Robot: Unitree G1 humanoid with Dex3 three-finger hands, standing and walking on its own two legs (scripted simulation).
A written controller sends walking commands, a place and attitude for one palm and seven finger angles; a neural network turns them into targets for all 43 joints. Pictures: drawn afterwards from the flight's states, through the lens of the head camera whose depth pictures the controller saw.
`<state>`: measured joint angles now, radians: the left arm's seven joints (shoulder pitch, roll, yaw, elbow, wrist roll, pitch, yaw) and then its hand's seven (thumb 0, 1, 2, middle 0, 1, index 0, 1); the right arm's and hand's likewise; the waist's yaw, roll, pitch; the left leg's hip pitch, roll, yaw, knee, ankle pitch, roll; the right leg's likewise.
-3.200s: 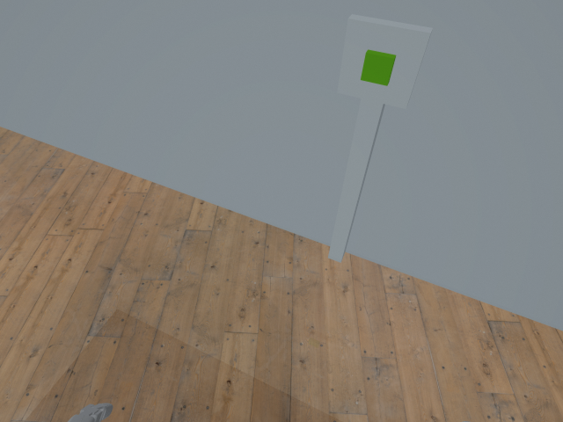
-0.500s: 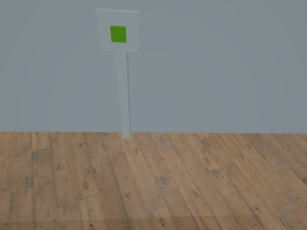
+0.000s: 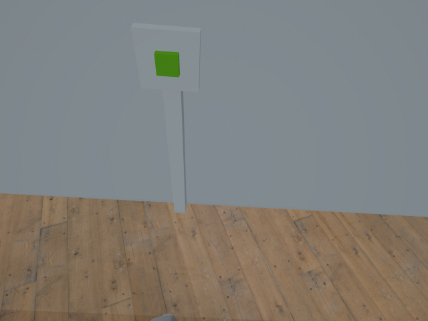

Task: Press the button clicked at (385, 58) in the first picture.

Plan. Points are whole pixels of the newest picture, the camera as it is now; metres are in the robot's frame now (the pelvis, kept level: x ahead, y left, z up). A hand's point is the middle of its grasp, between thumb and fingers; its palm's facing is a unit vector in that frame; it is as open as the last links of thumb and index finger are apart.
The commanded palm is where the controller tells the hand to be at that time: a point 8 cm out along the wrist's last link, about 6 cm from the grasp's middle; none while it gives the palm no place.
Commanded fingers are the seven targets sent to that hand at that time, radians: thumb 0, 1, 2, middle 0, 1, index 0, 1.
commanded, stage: take the last steps up to it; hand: left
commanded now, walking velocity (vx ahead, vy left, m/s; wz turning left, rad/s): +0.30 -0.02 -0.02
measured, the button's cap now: (167, 63) +0.74 +0.18 +0.11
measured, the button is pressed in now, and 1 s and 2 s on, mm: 0 0 0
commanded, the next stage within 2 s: come to a stop and stand still in 0.44 s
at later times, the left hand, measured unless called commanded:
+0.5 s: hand (133, 292) +0.21 +0.19 -0.16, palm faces -0.03 -0.98 -0.19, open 7.3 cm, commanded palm none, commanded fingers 0.00 0.90 0.90 -0.20 -0.30 -0.20 -0.30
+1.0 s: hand (141, 257) +0.29 +0.19 -0.16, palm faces +0.05 -0.97 -0.23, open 7.3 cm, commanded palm none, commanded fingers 0.00 0.90 0.90 -0.20 -0.30 -0.20 -0.30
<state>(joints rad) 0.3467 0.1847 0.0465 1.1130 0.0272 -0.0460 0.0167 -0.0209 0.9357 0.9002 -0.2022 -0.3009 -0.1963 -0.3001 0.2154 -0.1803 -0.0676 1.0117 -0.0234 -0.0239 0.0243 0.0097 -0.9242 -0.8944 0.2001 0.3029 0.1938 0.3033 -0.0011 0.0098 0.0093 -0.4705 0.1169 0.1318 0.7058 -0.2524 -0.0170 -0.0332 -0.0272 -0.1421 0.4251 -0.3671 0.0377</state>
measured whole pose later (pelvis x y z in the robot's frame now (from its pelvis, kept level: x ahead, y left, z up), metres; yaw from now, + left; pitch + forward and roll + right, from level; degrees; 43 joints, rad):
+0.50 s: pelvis +0.17 +0.01 +0.01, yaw -2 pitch -1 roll +1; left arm 0.22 0.17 0.06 1.09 0.03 0.02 0.00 0.01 0.94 0.90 -0.20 -0.30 -0.19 -0.30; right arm 0.42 -0.09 -0.03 1.15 -0.02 -0.05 -0.02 0.01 -0.91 -0.89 0.20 0.30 0.20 0.30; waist -0.03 -0.02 0.05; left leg -0.04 0.01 0.22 0.34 -0.29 0.04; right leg -0.49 -0.11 -0.08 0.76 -0.20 0.02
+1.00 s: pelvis +0.20 +0.00 +0.00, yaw -1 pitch -1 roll +0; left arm 0.14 0.17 0.05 0.99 0.03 0.02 0.04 -0.01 0.92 0.90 -0.21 -0.30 -0.20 -0.30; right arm 0.12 -0.22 -0.07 0.97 -0.01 0.04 -0.01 0.00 -0.91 -0.89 0.20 0.30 0.19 0.30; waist 0.02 0.00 0.07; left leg -0.38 0.04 0.04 0.82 -0.40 -0.05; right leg -0.34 -0.09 -0.15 0.52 -0.16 -0.01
